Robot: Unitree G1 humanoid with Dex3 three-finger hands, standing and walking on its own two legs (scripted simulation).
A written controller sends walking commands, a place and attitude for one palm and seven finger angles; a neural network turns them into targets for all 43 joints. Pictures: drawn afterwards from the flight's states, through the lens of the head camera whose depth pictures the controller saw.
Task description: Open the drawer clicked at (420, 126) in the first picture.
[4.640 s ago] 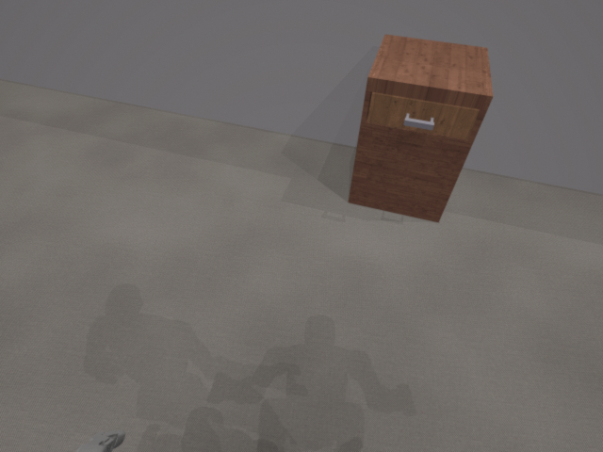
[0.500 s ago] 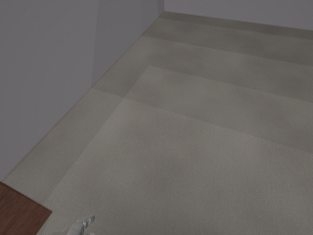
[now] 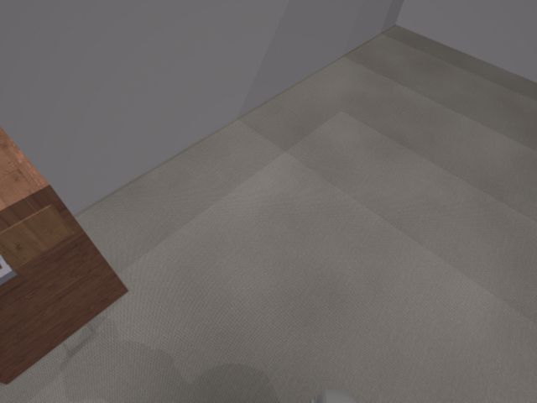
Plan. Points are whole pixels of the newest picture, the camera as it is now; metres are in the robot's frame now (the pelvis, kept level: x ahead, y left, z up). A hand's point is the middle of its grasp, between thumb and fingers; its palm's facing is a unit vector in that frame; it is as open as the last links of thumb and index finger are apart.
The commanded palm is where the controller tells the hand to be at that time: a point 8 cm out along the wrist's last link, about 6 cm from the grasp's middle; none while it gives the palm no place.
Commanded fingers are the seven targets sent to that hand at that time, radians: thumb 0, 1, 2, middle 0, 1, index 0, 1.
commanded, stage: turn to face it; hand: left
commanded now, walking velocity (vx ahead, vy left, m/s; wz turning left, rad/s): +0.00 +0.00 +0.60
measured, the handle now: out of the picture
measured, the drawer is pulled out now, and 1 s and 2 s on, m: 0.00 0.00 0.00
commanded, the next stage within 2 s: take the last steps up to it in 1.26 s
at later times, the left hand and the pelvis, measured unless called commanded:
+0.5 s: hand out of the picture -0.03 +0.13 -0.14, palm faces +0.35 -0.89 -0.29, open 7.3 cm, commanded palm none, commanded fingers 0.00 0.90 0.90 -0.20 -0.30 -0.20 -0.30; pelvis -0.03 -0.08 +0.00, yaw +20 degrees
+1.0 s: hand out of the picture -0.14 +0.18 -0.17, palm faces +0.61 -0.74 -0.27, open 7.3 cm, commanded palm none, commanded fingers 0.00 0.90 0.90 -0.20 -0.30 -0.20 -0.30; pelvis -0.07 -0.04 +0.00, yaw +36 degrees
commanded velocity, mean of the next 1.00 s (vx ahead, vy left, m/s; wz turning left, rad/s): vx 0.00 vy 0.00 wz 0.55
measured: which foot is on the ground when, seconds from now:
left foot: down 0.00-0.28, up 0.30-0.72, down 0.74-1.00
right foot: up 0.00-0.26, down 0.28-0.74, up 0.76-1.00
